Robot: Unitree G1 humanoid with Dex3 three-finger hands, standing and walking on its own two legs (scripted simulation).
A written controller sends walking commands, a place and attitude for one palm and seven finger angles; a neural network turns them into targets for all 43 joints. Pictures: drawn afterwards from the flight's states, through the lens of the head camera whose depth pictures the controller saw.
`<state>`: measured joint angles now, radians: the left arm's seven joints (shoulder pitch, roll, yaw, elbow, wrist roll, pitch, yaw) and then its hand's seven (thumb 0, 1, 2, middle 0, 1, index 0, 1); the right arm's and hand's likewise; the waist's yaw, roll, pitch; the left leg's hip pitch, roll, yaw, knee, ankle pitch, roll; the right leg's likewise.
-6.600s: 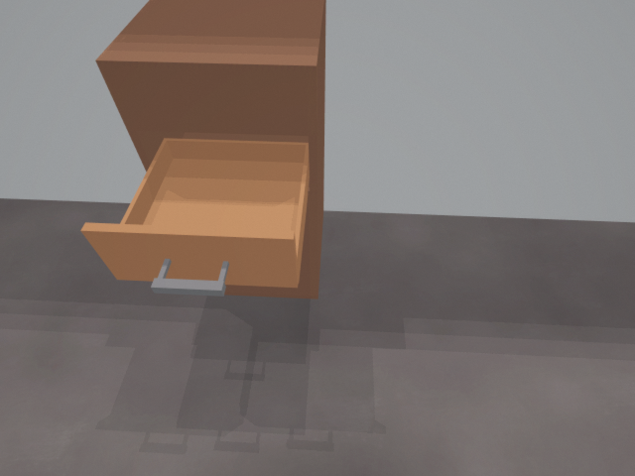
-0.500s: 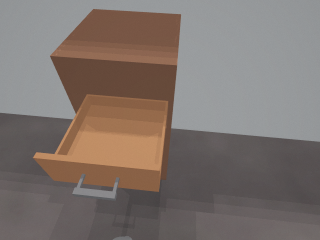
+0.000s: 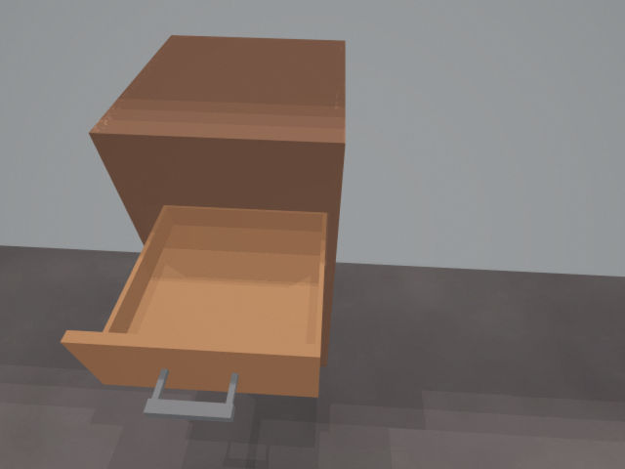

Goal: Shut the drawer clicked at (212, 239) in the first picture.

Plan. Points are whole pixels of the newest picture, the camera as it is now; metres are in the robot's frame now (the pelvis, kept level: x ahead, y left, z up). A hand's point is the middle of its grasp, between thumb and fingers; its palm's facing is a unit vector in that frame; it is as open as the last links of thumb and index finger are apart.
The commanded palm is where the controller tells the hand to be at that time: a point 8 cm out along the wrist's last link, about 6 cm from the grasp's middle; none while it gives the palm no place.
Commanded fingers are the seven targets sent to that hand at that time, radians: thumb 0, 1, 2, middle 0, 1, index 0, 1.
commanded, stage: come to a stop and stand still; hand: left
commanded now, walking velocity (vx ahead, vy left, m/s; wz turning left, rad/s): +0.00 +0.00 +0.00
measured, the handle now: (194, 394) +0.25 +0.21 -0.13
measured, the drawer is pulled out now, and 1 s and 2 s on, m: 0.30 0.30 0.30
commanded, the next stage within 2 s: look again from close up in 0.58 s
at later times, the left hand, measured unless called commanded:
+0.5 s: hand out of the picture +0.05 +0.22 -0.17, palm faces +0.01 -0.97 -0.24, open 7.4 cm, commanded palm none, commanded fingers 0.00 0.90 0.90 -0.20 -0.30 -0.20 -0.30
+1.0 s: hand out of the picture +0.02 +0.19 -0.17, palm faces +0.01 -0.98 -0.19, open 7.3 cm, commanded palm none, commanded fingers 0.00 0.90 0.90 -0.20 -0.30 -0.20 -0.30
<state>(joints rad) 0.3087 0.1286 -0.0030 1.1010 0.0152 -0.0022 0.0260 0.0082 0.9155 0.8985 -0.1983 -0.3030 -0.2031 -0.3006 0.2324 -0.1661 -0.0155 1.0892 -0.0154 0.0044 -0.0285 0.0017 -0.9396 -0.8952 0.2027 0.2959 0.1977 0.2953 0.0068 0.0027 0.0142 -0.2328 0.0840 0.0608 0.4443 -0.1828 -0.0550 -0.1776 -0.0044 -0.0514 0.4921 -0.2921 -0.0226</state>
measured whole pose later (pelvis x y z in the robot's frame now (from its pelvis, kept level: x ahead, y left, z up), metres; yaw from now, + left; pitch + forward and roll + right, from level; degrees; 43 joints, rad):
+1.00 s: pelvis +0.02 +0.02 +0.00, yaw -1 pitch -1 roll +1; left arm 0.31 0.16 -0.02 1.05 0.01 0.00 0.03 0.00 0.91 0.90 -0.20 -0.30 -0.20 -0.30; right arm 0.25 -0.17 0.02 1.09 -0.01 -0.01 -0.02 0.01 -0.91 -0.90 0.20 0.30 0.20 0.30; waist 0.01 -0.01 0.04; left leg -0.19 0.03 0.06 0.47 -0.25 -0.01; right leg -0.15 -0.03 -0.03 0.48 -0.31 0.01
